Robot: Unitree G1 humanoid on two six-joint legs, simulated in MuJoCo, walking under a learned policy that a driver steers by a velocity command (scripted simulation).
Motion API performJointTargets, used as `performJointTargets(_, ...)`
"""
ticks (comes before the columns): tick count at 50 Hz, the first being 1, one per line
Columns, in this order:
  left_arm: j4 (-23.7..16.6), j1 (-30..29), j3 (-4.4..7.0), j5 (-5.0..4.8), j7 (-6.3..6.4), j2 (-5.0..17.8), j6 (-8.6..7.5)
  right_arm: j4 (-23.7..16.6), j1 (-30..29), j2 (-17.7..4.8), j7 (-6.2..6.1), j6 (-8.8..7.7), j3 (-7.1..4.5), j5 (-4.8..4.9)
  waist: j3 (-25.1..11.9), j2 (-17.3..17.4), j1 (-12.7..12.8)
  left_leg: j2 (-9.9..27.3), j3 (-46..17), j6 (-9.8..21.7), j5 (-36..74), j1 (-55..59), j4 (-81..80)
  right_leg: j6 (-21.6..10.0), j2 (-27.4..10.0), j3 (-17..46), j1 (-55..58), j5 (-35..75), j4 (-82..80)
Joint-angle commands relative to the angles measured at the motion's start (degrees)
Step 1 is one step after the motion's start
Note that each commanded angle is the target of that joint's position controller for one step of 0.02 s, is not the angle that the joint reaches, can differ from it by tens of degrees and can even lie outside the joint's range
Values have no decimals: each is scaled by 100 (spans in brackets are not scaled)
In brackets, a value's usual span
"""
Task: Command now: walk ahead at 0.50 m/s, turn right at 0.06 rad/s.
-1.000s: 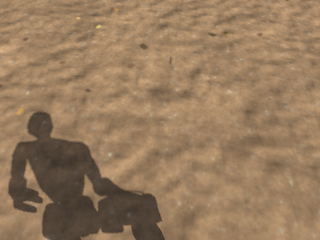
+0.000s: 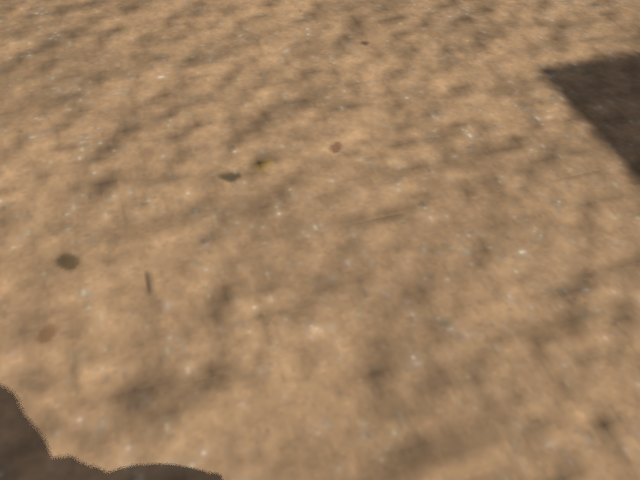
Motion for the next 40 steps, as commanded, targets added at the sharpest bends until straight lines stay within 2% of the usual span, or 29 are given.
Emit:
performJointTargets(1,-420,-183,54,41,12,274,-70,-326,-250,-941,-71,-91,-199,38,-32,618,112,1529,-1227,966,1144,273,-1173,149,-273,72,-538,806,-788)
performJointTargets(5,-581,-957,-27,5,-72,102,-151,-152,124,-1029,-120,-17,-200,113,75,585,-183,1284,-665,742,1337,323,-1176,170,-50,-176,-122,1993,-2231)
performJointTargets(8,-735,-1441,-37,-48,-159,122,-191,27,483,-1066,-129,64,-201,137,208,583,-347,1496,-731,734,1313,764,-1035,109,64,-203,-152,2092,-2709)
performJointTargets(10,-837,-1631,-25,-58,-226,183,-219,116,590,-1101,-149,143,-217,144,259,617,-323,1697,-806,680,1579,1210,-814,-13,115,-178,-272,1735,-2926)
performJointTargets(12,-833,-1484,17,-49,-267,313,-239,154,552,-1188,-181,210,-252,148,140,707,-139,1813,-823,576,2265,1516,-456,-173,213,-224,29,1287,-3084)
performJointTargets(13,-750,-1141,79,-31,-261,442,-245,143,459,-1254,-197,235,-269,150,-86,781,92,1761,-744,505,3156,1548,-43,-284,364,-354,582,1127,-3157)
performJointTargets(14,-518,-371,200,-11,-228,657,-243,120,356,-1214,-208,265,-247,147,-567,715,515,1525,-525,369,3850,1356,827,-463,501,-497,1689,1275,-3312)
performJointTargets(15,-282,640,316,43,-169,974,-226,1,311,-1017,-221,255,-153,62,-1356,499,931,1266,-345,185,3090,415,2197,-773,-67,49,3415,1531,-2994)
performJointTargets(16,-166,1204,453,106,-136,1578,-189,-148,974,-368,-175,134,58,6,-2244,-869,759,313,-57,-242,253,-1993,4504,-1705,-1560,2602,5749,852,-3141)
performJointTargets(17,-114,1348,338,15,-144,1120,-152,-33,877,-597,-123,2,25,66,-2593,-1095,880,140,-786,-241,-2350,-2828,5302,-1922,-1845,3933,5924,175,-3906)
performJointTargets(18,-143,911,227,-9,-130,860,-141,-201,333,-1046,-77,-71,-106,225,-1574,-692,852,506,-818,-176,-2087,-3337,5601,-1617,-1620,3130,5167,-139,-4062)
performJointTargets(19,-196,504,178,0,-119,729,-131,-301,-71,-1024,-74,-99,-99,248,-960,-326,706,793,-629,-155,-1551,-3310,5370,-1434,-1363,2388,4282,92,-4216)
performJointTargets(20,-203,181,128,34,-141,581,-134,-327,-247,-954,-90,-82,-108,164,-505,-76,528,966,-534,-198,-1185,-3133,4978,-1345,-1126,1890,3485,493,-4444)
performJointTargets(21,-220,-24,83,81,-157,442,-167,-291,-169,-904,-107,-20,-136,109,-331,-166,318,1129,-574,-236,-902,-2773,4685,-1266,-938,1537,2939,838,-4652)
performJointTargets(23,-167,-146,97,65,-179,454,-235,-207,69,-650,-120,111,-92,88,-280,-265,105,1188,-526,-349,-660,-2356,4421,-1331,-818,1167,2387,1213,-4964)
performJointTargets(25,-49,-82,135,48,-161,584,-294,-289,-132,-582,-153,178,-78,44,-137,-180,65,1224,-493,-466,-273,-2508,3987,-1392,-784,829,2212,1545,-5143)
performJointTargets(27,72,68,160,43,-112,671,-289,-413,-543,-542,-148,166,-59,11,-18,-78,163,1234,-481,-530,410,-2684,3258,-1341,-707,554,2273,1695,-5223)
performJointTargets(30,224,291,173,7,-56,769,-246,-555,-1166,-420,-85,101,-4,30,110,-48,380,1047,-318,-512,1364,-2422,2055,-1138,-516,145,2286,1676,-5250)
performJointTargets(33,452,669,202,-52,-36,882,-196,-715,-1682,-435,-12,62,18,86,202,-32,582,901,-266,-465,1617,-2326,1459,-1096,-674,154,2666,1467,-5169)
performJointTargets(35,580,795,218,-76,-20,904,-133,-828,-1883,-507,44,42,5,100,259,-48,595,869,-336,-343,1365,-2468,1193,-1034,-872,222,3133,1562,-4968)
performJointTargets(38,688,768,257,-86,21,983,-31,-842,-1712,-676,102,7,-50,90,121,-155,395,736,-250,-115,702,-2119,963,-874,-1049,288,3635,2334,-4483)
performJointTargets(39,684,656,259,-86,34,1011,5,-739,-1312,-790,93,-4,-117,79,-114,-187,139,566,-72,-4,585,-1502,842,-775,-934,168,3646,3195,-3995)
performJointTargets(40,679,651,207,-56,46,887,39,-476,-484,-1034,51,-3,-256,63,-645,-89,-231,444,43,158,640,-327,815,-624,-627,-63,3400,3733,-3006)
